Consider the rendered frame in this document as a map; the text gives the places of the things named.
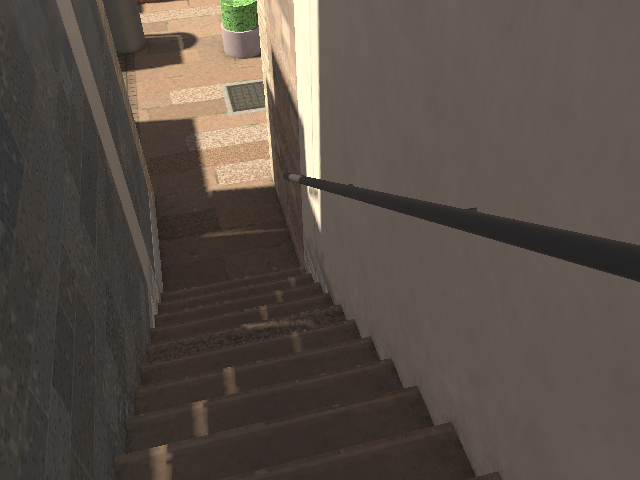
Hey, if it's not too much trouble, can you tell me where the stairs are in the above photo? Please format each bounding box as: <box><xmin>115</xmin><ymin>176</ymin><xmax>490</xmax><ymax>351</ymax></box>
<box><xmin>115</xmin><ymin>267</ymin><xmax>502</xmax><ymax>480</ymax></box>

